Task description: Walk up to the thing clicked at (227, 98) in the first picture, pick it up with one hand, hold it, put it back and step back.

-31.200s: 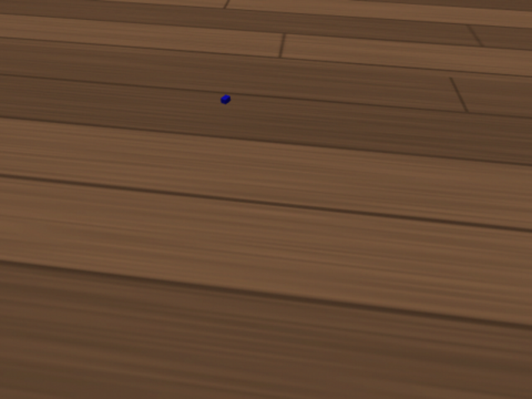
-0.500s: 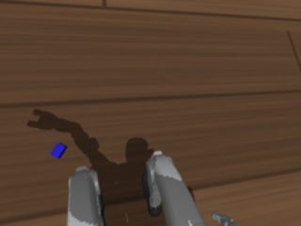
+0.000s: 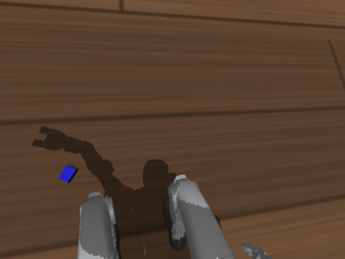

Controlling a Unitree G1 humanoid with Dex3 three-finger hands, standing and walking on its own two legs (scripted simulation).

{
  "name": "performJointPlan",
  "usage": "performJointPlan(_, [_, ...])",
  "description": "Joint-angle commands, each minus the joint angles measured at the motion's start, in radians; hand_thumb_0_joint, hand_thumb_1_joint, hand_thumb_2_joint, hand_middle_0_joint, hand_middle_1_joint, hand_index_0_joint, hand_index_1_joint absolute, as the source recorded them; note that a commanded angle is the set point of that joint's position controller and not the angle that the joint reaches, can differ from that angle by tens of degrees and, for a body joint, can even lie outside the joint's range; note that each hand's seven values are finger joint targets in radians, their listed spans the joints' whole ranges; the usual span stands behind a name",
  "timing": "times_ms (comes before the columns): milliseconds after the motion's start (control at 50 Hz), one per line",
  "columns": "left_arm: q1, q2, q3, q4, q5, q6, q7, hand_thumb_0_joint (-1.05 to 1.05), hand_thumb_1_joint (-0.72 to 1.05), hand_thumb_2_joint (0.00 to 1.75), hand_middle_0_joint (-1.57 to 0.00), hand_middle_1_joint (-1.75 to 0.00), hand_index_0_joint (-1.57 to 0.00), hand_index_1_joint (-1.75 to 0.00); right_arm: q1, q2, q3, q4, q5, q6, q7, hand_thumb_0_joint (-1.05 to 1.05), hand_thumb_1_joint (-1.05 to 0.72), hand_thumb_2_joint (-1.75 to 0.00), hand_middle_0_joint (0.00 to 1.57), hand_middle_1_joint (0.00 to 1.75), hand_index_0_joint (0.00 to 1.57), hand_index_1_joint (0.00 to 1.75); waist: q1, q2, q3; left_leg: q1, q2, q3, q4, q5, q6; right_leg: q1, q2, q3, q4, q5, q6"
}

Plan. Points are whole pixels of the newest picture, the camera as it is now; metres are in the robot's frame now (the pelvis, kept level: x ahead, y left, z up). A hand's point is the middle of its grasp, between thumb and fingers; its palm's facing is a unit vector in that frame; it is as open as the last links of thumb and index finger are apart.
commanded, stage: go down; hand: left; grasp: from above
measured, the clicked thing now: (68, 173) +0.37 +0.27 -0.54
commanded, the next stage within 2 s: none
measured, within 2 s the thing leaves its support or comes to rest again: neither
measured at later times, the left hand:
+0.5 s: hand out of the picture +0.46 +0.38 -0.07, palm faces -0.13 -0.38 -0.92, open 11.8 cm
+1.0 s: hand out of the picture +0.46 +0.38 -0.08, palm faces -0.12 -0.38 -0.92, open 11.8 cm
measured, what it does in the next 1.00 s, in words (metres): stands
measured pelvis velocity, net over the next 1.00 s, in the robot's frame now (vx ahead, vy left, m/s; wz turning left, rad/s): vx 0.00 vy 0.00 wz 0.00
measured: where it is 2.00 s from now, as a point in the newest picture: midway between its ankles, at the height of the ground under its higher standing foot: (145, 243)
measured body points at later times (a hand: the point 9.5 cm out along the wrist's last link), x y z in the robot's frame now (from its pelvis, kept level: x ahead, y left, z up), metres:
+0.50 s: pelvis +0.00 +0.00 +0.00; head +0.22 +0.04 +0.39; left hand +0.46 +0.39 -0.02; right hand +0.02 -0.26 -0.11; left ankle +0.04 +0.12 -0.52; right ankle +0.08 -0.14 -0.52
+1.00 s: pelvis +0.00 +0.00 +0.00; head +0.22 +0.05 +0.39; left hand +0.46 +0.39 -0.02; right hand +0.03 -0.26 -0.12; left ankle +0.04 +0.12 -0.52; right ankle +0.08 -0.14 -0.52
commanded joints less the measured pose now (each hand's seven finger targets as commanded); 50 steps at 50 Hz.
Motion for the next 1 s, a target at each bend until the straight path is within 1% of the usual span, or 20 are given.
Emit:
performJointPlan(0, [-0.356,0.266,-0.036,-0.149,0.037,-0.001,0.034,0.00,-0.18,0.64,-0.44,-0.77,-0.44,-0.77,0.236,-0.218,-0.067,0.003,0.005,-0.010,-0.003,0.00,-0.92,-0.91,0.20,0.30,0.20,0.30,0.003,0.279,-0.657,0.504,-0.012,0.031,-0.207,0.399,-0.002,0.342,0.050,-0.029,-0.137,0.253,-0.067])
performJointPlan(100, [-0.340,0.278,-0.019,-0.146,0.037,-0.001,0.044,0.00,-0.20,0.66,-0.43,-0.78,-0.43,-0.78,0.235,-0.208,-0.062,-0.001,0.003,-0.008,0.003,0.00,-0.92,-0.91,0.20,0.30,0.20,0.30,0.011,0.248,-0.661,0.456,-0.016,0.037,-0.206,0.381,0.003,0.378,0.049,-0.026,-0.132,0.264,-0.064])
performJointPlan(160, [-0.364,0.299,-0.014,-0.160,0.042,-0.002,0.042,0.00,-0.19,0.65,-0.44,-0.78,-0.44,-0.77,0.247,-0.210,-0.061,-0.002,0.002,-0.010,0.005,0.00,-0.92,-0.91,0.20,0.30,0.20,0.30,-0.002,0.246,-0.674,0.438,-0.018,0.053,-0.186,0.405,0.009,0.422,0.046,-0.017,-0.131,0.315,-0.059])
performJointPlan(200, [-0.391,0.319,-0.013,-0.163,0.054,-0.005,0.045,0.00,-0.19,0.65,-0.42,-0.80,-0.43,-0.79,0.240,-0.217,-0.065,-0.004,0.002,-0.008,0.002,0.00,-0.92,-0.91,0.20,0.30,0.20,0.30,0.004,0.237,-0.656,0.410,-0.019,0.058,-0.194,0.348,0.013,0.415,0.049,-0.012,-0.150,0.269,-0.058])
performJointPlan(260, [-0.383,0.278,-0.035,-0.141,0.046,0.000,0.042,0.00,-0.19,0.64,-0.42,-0.80,-0.43,-0.79,0.211,-0.218,-0.068,-0.021,0.006,-0.012,-0.001,0.00,-0.92,-0.91,0.20,0.30,0.20,0.30,0.003,0.247,-0.622,0.429,-0.017,0.038,-0.228,0.267,0.002,0.364,0.046,-0.022,-0.156,0.171,-0.063])
performJointPlan(320, [-0.372,0.282,-0.033,-0.122,0.050,0.007,0.041,0.00,-0.17,0.63,-0.43,-0.80,-0.44,-0.78,0.221,-0.215,-0.066,-0.016,0.006,-0.015,-0.005,0.00,-0.92,-0.91,0.20,0.30,0.20,0.30,-0.002,0.242,-0.627,0.449,-0.016,0.032,-0.228,0.278,0.002,0.357,0.048,-0.028,-0.160,0.174,-0.062])
performJointPlan(340, [-0.367,0.307,-0.018,-0.129,0.048,0.004,0.045,0.00,-0.17,0.63,-0.43,-0.79,-0.44,-0.78,0.228,-0.214,-0.068,-0.003,0.007,-0.011,-0.009,0.00,-0.92,-0.91,0.20,0.30,0.20,0.30,0.011,0.252,-0.613,0.442,-0.015,0.029,-0.236,0.265,-0.001,0.351,0.048,-0.028,-0.157,0.161,-0.064])
performJointPlan(400, [-0.356,0.280,-0.037,-0.110,0.044,0.001,0.038,0.00,-0.20,0.65,-0.41,-0.81,-0.42,-0.80,0.212,-0.211,-0.063,-0.019,0.007,-0.016,-0.011,0.00,-0.92,-0.91,0.20,0.30,0.20,0.30,0.000,0.235,-0.618,0.411,-0.017,0.043,-0.211,0.285,0.007,0.365,0.049,-0.023,-0.159,0.185,-0.060])
performJointPlan(440, [-0.360,0.323,-0.013,-0.134,0.049,-0.006,0.041,0.00,-0.21,0.66,-0.41,-0.81,-0.42,-0.80,0.234,-0.210,-0.062,-0.003,0.008,-0.014,-0.013,0.00,-0.92,-0.91,0.20,0.30,0.20,0.30,0.009,0.234,-0.637,0.402,-0.019,0.050,-0.206,0.307,0.010,0.390,0.050,-0.019,-0.154,0.216,-0.059])
performJointPlan(500, [-0.369,0.293,-0.035,-0.167,0.054,-0.012,0.035,0.00,-0.21,0.66,-0.42,-0.81,-0.42,-0.80,0.230,-0.210,-0.067,-0.011,0.009,-0.015,-0.013,0.00,-0.92,-0.91,0.20,0.30,0.20,0.30,0.002,0.257,-0.669,0.428,-0.019,0.057,-0.198,0.333,0.012,0.401,0.049,-0.015,-0.159,0.245,-0.058])
performJointPlan(540, [-0.374,0.279,-0.044,-0.163,0.049,-0.010,0.029,0.00,-0.20,0.65,-0.40,-0.83,-0.42,-0.81,0.227,-0.209,-0.071,-0.012,0.010,-0.016,-0.012,0.00,-0.92,-0.91,0.20,0.30,0.20,0.30,-0.007,0.244,-0.635,0.427,-0.018,0.050,-0.210,0.314,0.010,0.393,0.049,-0.019,-0.165,0.223,-0.058])
performJointPlan(580, [-0.348,0.272,-0.039,-0.152,0.043,-0.006,0.029,0.00,-0.21,0.65,-0.40,-0.82,-0.42,-0.81,0.236,-0.211,-0.070,-0.007,0.008,-0.017,-0.008,0.00,-0.92,-0.91,0.20,0.30,0.20,0.30,-0.002,0.250,-0.666,0.458,-0.017,0.046,-0.200,0.369,0.008,0.390,0.048,-0.021,-0.149,0.260,-0.061])
performJointPlan(640, [-0.333,0.258,-0.044,-0.131,0.041,-0.003,0.033,0.00,-0.20,0.65,-0.41,-0.81,-0.42,-0.80,0.238,-0.217,-0.069,0.003,0.004,-0.014,-0.004,0.00,-0.92,-0.91,0.20,0.30,0.20,0.30,0.000,0.265,-0.636,0.474,-0.013,0.031,-0.206,0.389,-0.001,0.346,0.049,-0.030,-0.133,0.256,-0.065])
performJointPlan(740, [-0.373,0.290,-0.028,-0.171,0.048,-0.003,0.049,0.00,-0.21,0.66,-0.42,-0.80,-0.43,-0.80,0.219,-0.223,-0.071,-0.011,0.007,-0.012,-0.003,0.00,-0.92,-0.91,0.20,0.30,0.20,0.30,0.017,0.295,-0.649,0.512,-0.011,0.021,-0.222,0.363,-0.006,0.316,0.050,-0.030,-0.134,0.219,-0.070])
performJointPlan(780, [-0.344,0.254,-0.042,-0.139,0.045,0.000,0.047,0.00,-0.19,0.64,-0.43,-0.79,-0.44,-0.78,0.215,-0.216,-0.068,-0.014,0.009,-0.014,-0.005,0.00,-0.92,-0.91,0.20,0.30,0.20,0.30,0.004,0.275,-0.620,0.489,-0.013,0.022,-0.225,0.336,-0.004,0.323,0.050,-0.032,-0.141,0.202,-0.066])
performJointPlan(800, [-0.342,0.288,-0.025,-0.174,0.048,-0.004,0.049,0.00,-0.19,0.64,-0.42,-0.80,-0.43,-0.79,0.224,-0.219,-0.073,-0.006,0.008,-0.012,-0.006,0.00,-0.92,-0.91,0.20,0.30,0.20,0.30,0.014,0.275,-0.635,0.502,-0.012,0.019,-0.226,0.351,-0.005,0.323,0.049,-0.033,-0.140,0.213,-0.067])
performJointPlan(860, [-0.328,0.302,-0.007,-0.158,0.044,-0.002,0.052,0.00,-0.20,0.65,-0.41,-0.81,-0.42,-0.80,0.242,-0.214,-0.066,0.003,0.004,-0.013,-0.003,0.00,-0.92,-0.91,0.20,0.30,0.20,0.30,0.009,0.263,-0.652,0.477,-0.014,0.035,-0.199,0.392,0.001,0.355,0.047,-0.028,-0.131,0.262,-0.063])
performJointPlan(880, [-0.338,0.279,-0.019,-0.166,0.036,-0.003,0.049,0.00,-0.20,0.65,-0.41,-0.80,-0.42,-0.79,0.230,-0.216,-0.068,-0.012,0.003,-0.016,0.000,0.00,-0.92,-0.91,0.20,0.30,0.20,0.30,0.001,0.261,-0.655,0.464,-0.015,0.043,-0.188,0.405,0.003,0.372,0.046,-0.025,-0.128,0.282,-0.061])
performJointPlan(920, [-0.351,0.306,-0.006,-0.160,0.044,-0.004,0.055,0.00,-0.19,0.65,-0.42,-0.80,-0.43,-0.79,0.235,-0.200,-0.061,-0.002,0.005,-0.012,-0.001,0.00,-0.92,-0.91,0.20,0.30,0.20,0.30,0.006,0.246,-0.630,0.418,-0.017,0.045,-0.204,0.337,0.006,0.384,0.046,-0.022,-0.141,0.241,-0.060])
performJointPlan(980, [-0.347,0.272,-0.022,-0.143,0.039,-0.002,0.051,0.00,-0.19,0.65,-0.42,-0.80,-0.43,-0.79,0.227,-0.210,-0.069,-0.007,0.003,-0.014,0.001,0.00,-0.92,-0.91,0.20,0.30,0.20,0.30,-0.002,0.239,-0.634,0.425,-0.016,0.044,-0.197,0.322,0.007,0.364,0.047,-0.022,-0.143,0.226,-0.060])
